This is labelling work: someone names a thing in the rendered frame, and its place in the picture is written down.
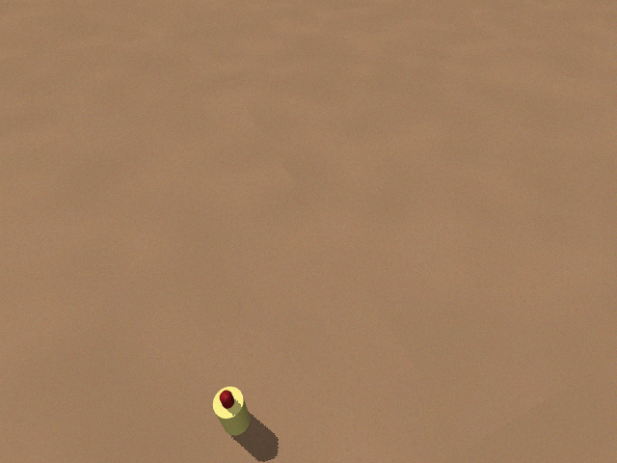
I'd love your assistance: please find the bottle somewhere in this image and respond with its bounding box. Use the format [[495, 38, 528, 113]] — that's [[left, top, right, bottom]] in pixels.
[[213, 387, 250, 435]]

